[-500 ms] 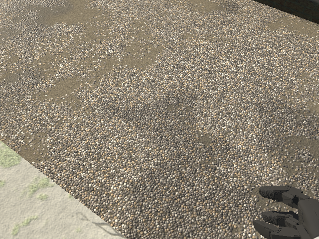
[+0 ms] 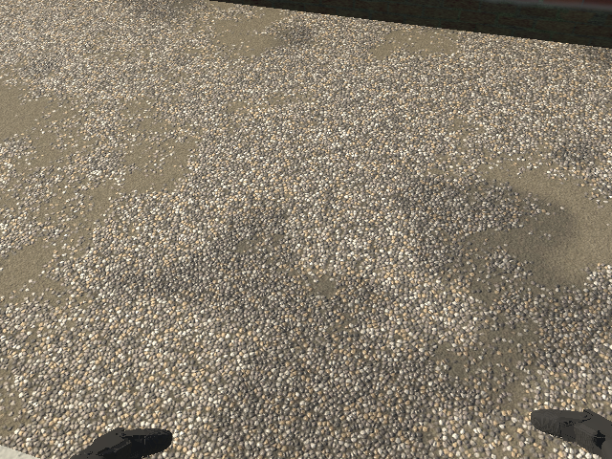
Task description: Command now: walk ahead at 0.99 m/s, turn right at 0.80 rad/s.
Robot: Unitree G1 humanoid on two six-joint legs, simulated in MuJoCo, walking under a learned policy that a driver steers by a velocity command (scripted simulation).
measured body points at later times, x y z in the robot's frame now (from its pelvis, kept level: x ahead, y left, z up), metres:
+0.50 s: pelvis -0.03 +0.01 +0.00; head -0.03 -0.02 +0.45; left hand +0.30 +0.10 -0.02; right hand -0.02 -0.29 -0.10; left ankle +0.05 +0.15 -0.70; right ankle -0.05 -0.09 -0.71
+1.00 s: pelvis -0.01 -0.03 +0.02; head +0.00 -0.03 +0.47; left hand +0.29 +0.07 -0.06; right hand +0.00 -0.31 -0.08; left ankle +0.06 +0.03 -0.70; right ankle -0.05 -0.11 -0.70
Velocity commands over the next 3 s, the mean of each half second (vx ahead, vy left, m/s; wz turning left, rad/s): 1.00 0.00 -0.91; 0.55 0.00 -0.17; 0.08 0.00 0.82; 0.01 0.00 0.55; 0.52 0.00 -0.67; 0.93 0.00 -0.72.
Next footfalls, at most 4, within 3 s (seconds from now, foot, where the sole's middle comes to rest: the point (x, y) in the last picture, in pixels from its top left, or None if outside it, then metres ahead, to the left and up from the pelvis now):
0.16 left None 0.09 0.14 -0.74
0.48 right None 0.00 -0.13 -0.74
0.82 left None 0.10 0.00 -0.74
1.58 left None -0.05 0.10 -0.74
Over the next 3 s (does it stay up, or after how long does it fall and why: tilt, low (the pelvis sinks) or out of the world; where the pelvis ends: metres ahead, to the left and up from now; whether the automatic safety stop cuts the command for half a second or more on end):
stays up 0.00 -0.13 0.01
